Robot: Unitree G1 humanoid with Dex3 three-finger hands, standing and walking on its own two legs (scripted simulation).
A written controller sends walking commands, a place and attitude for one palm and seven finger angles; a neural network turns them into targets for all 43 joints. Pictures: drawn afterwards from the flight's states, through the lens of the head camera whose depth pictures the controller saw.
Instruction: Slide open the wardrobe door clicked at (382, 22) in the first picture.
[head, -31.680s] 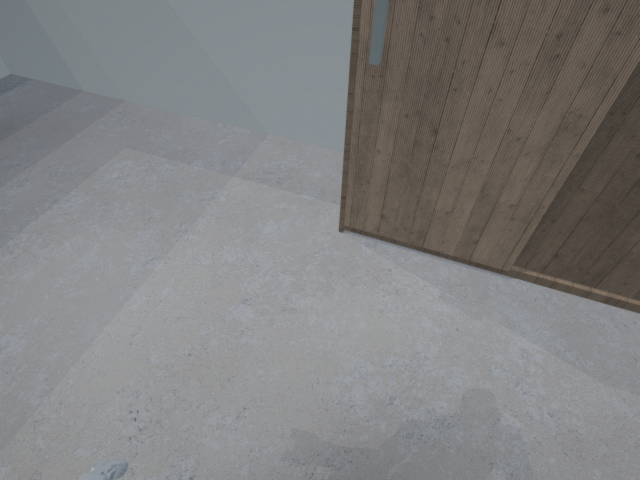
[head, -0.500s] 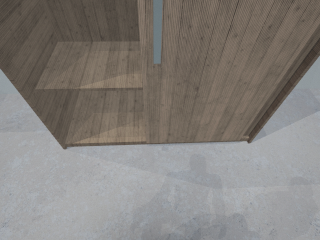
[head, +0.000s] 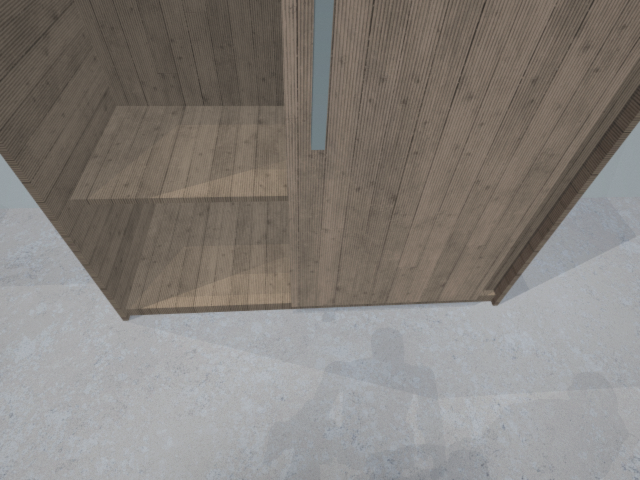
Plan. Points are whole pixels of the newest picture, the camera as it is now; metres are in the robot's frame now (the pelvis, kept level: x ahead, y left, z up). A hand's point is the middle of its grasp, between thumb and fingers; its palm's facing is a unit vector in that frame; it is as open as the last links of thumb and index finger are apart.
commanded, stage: let the arm hang, fingers relaxed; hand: left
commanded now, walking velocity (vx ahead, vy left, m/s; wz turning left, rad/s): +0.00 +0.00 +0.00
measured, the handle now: (319, 73) +0.73 +0.04 +0.14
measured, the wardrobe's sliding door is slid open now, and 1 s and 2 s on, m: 0.57 0.57 0.57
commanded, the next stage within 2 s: look to check the result in 0.04 s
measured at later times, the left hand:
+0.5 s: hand out of the picture +0.02 +0.19 -0.18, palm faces -0.03 -0.98 -0.18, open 7.4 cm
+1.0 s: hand out of the picture +0.03 +0.18 -0.18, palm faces -0.04 -0.98 -0.18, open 7.4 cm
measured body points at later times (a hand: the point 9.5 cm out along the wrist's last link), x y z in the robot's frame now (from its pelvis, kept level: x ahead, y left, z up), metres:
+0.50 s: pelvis +0.01 +0.01 +0.00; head +0.04 +0.02 +0.45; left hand +0.02 +0.24 -0.17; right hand +0.02 -0.22 -0.16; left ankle +0.01 +0.08 -0.74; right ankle -0.02 -0.14 -0.74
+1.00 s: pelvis +0.02 +0.01 +0.00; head +0.04 +0.02 +0.45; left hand +0.04 +0.24 -0.17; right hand +0.03 -0.22 -0.16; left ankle +0.01 +0.08 -0.74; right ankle -0.02 -0.14 -0.74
